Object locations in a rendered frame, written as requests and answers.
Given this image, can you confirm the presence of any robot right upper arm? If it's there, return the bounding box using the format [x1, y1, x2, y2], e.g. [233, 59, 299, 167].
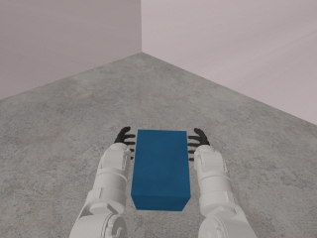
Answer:
[198, 215, 257, 238]

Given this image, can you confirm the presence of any left robot hand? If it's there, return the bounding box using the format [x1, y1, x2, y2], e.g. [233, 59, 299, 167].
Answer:
[114, 126, 136, 160]

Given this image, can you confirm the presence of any left robot forearm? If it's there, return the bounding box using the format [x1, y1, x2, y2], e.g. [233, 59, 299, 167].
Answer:
[69, 143, 132, 237]

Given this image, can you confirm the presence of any carton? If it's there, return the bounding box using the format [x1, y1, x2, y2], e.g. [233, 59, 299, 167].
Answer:
[131, 129, 191, 211]

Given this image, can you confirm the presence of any right robot forearm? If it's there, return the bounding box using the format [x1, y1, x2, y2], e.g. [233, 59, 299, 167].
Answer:
[194, 145, 252, 227]

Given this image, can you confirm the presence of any robot left upper arm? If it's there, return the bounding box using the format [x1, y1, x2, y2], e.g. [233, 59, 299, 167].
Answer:
[69, 212, 128, 238]

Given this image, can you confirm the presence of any right robot hand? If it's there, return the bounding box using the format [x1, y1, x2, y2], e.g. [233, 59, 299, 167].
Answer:
[187, 128, 210, 162]

